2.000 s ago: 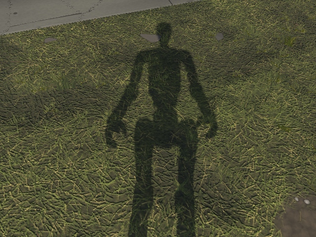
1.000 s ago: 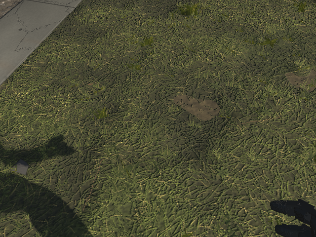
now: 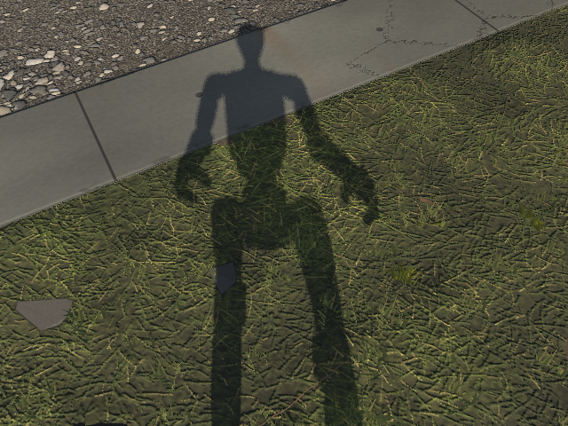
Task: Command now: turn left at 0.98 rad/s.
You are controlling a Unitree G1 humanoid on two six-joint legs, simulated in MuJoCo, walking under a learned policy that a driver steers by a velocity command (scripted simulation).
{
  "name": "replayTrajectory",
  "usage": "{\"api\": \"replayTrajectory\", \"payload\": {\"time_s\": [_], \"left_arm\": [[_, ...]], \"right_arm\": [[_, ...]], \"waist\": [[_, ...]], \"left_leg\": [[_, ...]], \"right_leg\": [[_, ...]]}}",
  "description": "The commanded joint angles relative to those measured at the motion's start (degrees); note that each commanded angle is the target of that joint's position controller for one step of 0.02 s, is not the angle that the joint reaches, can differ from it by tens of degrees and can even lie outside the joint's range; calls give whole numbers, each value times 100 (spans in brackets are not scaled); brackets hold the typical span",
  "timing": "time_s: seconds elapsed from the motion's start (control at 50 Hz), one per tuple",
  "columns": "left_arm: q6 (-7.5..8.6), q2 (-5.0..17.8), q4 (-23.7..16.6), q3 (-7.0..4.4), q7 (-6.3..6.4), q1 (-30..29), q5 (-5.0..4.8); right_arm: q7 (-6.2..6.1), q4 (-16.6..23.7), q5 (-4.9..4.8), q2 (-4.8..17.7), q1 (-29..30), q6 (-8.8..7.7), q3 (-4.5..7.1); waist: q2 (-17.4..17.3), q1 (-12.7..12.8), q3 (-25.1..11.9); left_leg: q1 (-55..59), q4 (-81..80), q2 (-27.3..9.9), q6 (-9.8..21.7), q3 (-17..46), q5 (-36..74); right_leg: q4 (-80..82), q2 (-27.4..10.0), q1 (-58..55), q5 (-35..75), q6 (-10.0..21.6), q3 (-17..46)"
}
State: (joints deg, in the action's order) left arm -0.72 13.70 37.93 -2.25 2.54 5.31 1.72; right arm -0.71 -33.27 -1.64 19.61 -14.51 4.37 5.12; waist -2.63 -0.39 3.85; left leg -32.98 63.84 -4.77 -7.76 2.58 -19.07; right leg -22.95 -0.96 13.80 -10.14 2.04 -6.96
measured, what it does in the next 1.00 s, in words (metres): steps on the spot, turning left: left foot, then right foot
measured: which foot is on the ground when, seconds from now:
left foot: up 0.00-0.18, down 0.20-0.68, up 0.70-0.94, down 0.96-1.00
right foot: down 0.00-0.20, up 0.22-0.66, down 0.68-0.98, up 1.00-1.00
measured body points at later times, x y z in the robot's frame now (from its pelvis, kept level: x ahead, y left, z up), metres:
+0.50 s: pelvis +0.02 +0.06 +0.00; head +0.05 +0.11 +0.45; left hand +0.05 +0.39 -0.10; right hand +0.31 -0.13 -0.06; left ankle -0.01 +0.14 -0.74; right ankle +0.14 -0.08 -0.69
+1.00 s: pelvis +0.07 +0.05 -0.01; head +0.10 +0.06 +0.44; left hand +0.09 +0.37 -0.10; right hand +0.32 -0.15 -0.10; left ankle -0.02 +0.13 -0.74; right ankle +0.14 -0.05 -0.74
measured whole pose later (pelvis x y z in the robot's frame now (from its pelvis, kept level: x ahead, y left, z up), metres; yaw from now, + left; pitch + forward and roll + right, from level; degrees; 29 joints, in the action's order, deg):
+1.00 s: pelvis +0.07 +0.05 -0.01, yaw +25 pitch +2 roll +1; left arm -2.1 17.8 37.1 -4.1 1.0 10.1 -2.6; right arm -1.0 -38.2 0.1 16.4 -11.2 -1.0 4.4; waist 2.0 -0.1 1.1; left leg -11.8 28.6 4.6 1.5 3.7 -19.0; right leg -35.7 5.0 20.8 -19.0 1.8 11.6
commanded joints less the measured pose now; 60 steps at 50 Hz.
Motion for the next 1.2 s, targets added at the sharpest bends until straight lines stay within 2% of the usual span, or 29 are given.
{"api": "replayTrajectory", "payload": {"time_s": [0.02, 0.12, 0.18, 0.2, 0.22, 0.24, 0.26, 0.28, 0.3, 0.32, 0.36, 0.46, 0.6, 0.66, 0.68, 0.7, 0.72, 0.74, 0.76, 0.82, 0.88, 0.94, 0.96, 0.98, 1.0, 1.02, 1.06, 1.08, 1.2], "left_arm": [[48, 1209, -257, -400, -31, 7, -20], [112, 1369, -126, -520, -199, -46, -189], [134, 1306, -17, -548, -259, -53, -369], [126, 1069, 132, -503, -291, 257, -352], [127, 778, -44, -415, -320, 293, -125], [162, 695, -449, -356, -259, -127, 28], [164, 1033, -477, -434, -202, -569, -32], [184, 1029, -520, -439, -157, -682, -134], [185, 1070, -397, -464, -92, -507, -104], [182, 1135, -357, -484, -60, -363, -60], [203, 1075, -239, -471, -98, -132, -51], [193, 848, -176, -357, -144, -195, -139], [224, 892, -229, -320, -260, -211, -173], [302, 854, -186, -323, -316, 112, -141], [321, 965, -223, -302, -312, 165, -10], [312, 1170, -298, -268, -302, -101, 91], [330, 623, -198, -84, -326, -187, 136], [330, 545, -245, -47, -359, -338, 18], [288, 706, -196, -104, -355, -283, -98], [181, 1476, -320, -331, -272, -31, -287], [90, 1362, -466, -372, -186, 94, -319], [0, 1321, -576, -433, -136, 93, -375], [-56, 1267, -619, -435, -106, 17, -446], [-97, 1067, -771, -374, -108, -178, -505], [-69, 877, -941, -303, -147, -281, -536], [20, 973, -958, -318, -176, -289, -465], [100, 1128, -766, -375, -268, -99, -377], [129, 1043, -722, -357, -308, -30, -360], [226, 823, -906, -213, -484, -309, -413]], "right_arm": [[35, 600, 41, 277, 393, -107, 40], [149, 601, 30, 292, 487, 15, 71], [202, 491, 11, 375, 161, 103, 195], [129, 312, 27, 634, -299, 94, 326], [11, 313, 13, 1492, -695, 41, 563], [36, 570, 230, 1737, -287, -154, 520], [119, 564, 275, 1355, -231, -319, 459], [105, 465, 209, 1224, -109, -411, 395], [59, 479, 78, 1035, 176, -408, 339], [7, 540, 17, 920, 461, -368, 276], [-74, 622, 91, 864, 636, -324, 223], [-165, 553, 64, 980, 543, -268, 256], [-79, 480, 159, 781, 586, -214, 101], [-79, 453, 81, 615, 764, -214, 21], [-86, 379, 186, 254, 508, -253, -96], [-82, 245, 331, 28, -150, -307, -168], [-113, 194, 363, 181, -25, -332, -129], [-133, 117, 357, 354, 131, -350, -78], [-128, 74, 360, 280, 363, -363, -78], [-114, 78, 278, 340, 629, -351, 2], [-122, 9, 207, 209, 495, -463, 30], [-67, -95, 170, 116, 321, -589, 65], [-36, -183, 155, 135, -11, -629, 86], [-23, -267, 149, 402, -321, -648, 166], [1, -401, 184, 873, -590, -654, 303], [29, -364, 255, 819, -420, -749, 290], [-85, -236, 145, 465, -111, -875, 173], [-117, -281, 107, 416, -177, -908, 141], [-43, -537, 274, 461, -732, -1017, 50]], "waist": [[1060, 275, -757], [1127, 178, -815], [990, -140, -943], [476, -280, -1004], [-1370, -248, -884], [-1748, -135, -1273], [-925, -454, -1361], [-732, -292, -1076], [-359, -99, -947], [-424, 58, -897], [-458, 186, -1068], [-506, 92, -1113], [-799, -121, -1074], [-679, 154, -950], [-153, 63, -1097], [1137, -483, -1084], [1481, -472, -917], [1285, -410, -722], [1223, -298, -711], [1137, -94, -491], [1345, -46, -640], [1232, -93, -1017], [1018, -266, -1317], [340, -408, -1262], [-967, -471, -719], [-1019, -441, -284], [-236, -267, -140], [-186, -292, -141], [-192, -541, 285]], "left_leg": [[-316, -570, -158, 47, -251, 60], [648, -1840, -59, 442, -636, -43], [1648, -3234, 198, 884, -798, 509], [2560, -3819, 296, 1155, -484, 1224], [3759, -4070, -1017, 1781, 1542, 3974], [3695, -4075, -1707, 2847, 3074, 3993], [3613, -4325, -1536, 2806, 2672, 3288], [3388, -4408, -1241, 2498, 2343, 2754], [3228, -4364, -1008, 2217, 2080, 2450], [2940, -4322, -880, 2103, 1913, 2584], [2636, -4250, -616, 2044, 1739, 2948], [2549, -4047, -358, 1941, 2018, 2446], [2210, -3625, -406, 1967, 2518, 2992], [1958, -3440, -94, 1663, 2544, 2357], [1747, -3124, 214, 1306, 2164, 1319], [1496, -2494, 954, 905, 1402, -680], [1585, -2615, 768, 582, 1094, -1089], [1771, -2893, 595, 479, 891, -601], [1966, -3327, 615, 464, 781, -19], [1951, -3280, 832, 532, 374, 159], [1557, -3078, 919, 587, 227, -132], [1597, -3287, 892, 654, 300, -139], [2186, -3799, 738, 786, 384, -149], [3184, -4477, 36, 1179, 1033, -532], [3993, -5121, -960, 1824, 2528, -1707], [4004, -5438, -1762, 2103, 3265, -1929], [4019, -5382, -1486, 1806, 2412, -1412], [4201, -5377, -1374, 1668, 2059, -1070], [3709, -5606, -1034, 1513, 296, 175]], "right_leg": [[697, -1577, -1109, 1240, 1151, 756], [433, -1861, -974, 1537, 920, 221], [-371, -1861, -803, 1336, 416, -163], [-1204, -1520, -174, 823, 33, -464], [-3160, -766, 1764, -1945, -544, -886], [-4353, -125, 3007, -2924, -777, 283], [-4780, -131, 3147, -2574, -661, 874], [-4659, -150, 3206, -2009, -491, 1051], [-4470, -237, 3172, -1564, -440, 1151], [-4269, -214, 2969, -1255, -451, 1201], [-4119, 11, 2497, -826, -535, 1173], [-2743, 368, 2139, -538, -698, 1280], [-1852, 275, 1146, -893, -533, 1160], [-243, 158, 105, 363, -269, 1068], [96, -495, -495, 1393, -86, 1690], [147, -1305, -683, 2829, 487, 2663], [396, -1634, -102, 2278, 1214, 3311], [420, -1294, 2, 1524, 1118, 3107], [311, -912, -2, 990, 819, 2808], [254, -669, 141, 369, 616, 2920], [51, -764, -246, 965, 885, 3433], [-294, -833, -578, 2084, 993, 3770], [-428, -647, -230, 875, 870, 3652], [-901, -167, 1051, -1166, 530, 3107], [-1841, 641, 2987, -2447, 131, 1859], [-3000, 287, 3780, -2047, 54, 1667], [-3739, -137, 4042, -1185, -84, 1587], [-4047, -253, 4251, -871, -182, 1548], [-4734, -573, 4543, 268, -436, 1152]]}}
Keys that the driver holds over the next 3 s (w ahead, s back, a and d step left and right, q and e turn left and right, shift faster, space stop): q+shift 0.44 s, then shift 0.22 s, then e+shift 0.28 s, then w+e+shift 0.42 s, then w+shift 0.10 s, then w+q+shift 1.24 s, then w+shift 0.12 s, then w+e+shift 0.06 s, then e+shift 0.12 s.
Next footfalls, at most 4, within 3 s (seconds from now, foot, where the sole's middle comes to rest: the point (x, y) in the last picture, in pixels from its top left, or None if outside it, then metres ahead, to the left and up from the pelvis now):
0.20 left None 0.03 0.16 -0.78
0.68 right None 0.17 -0.02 -0.78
0.96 left None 0.02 0.15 -0.78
1.46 right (341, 408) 0.49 -0.07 -0.78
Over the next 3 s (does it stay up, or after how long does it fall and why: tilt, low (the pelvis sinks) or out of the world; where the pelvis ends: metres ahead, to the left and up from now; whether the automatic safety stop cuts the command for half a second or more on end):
stays up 1.45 0.39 -0.01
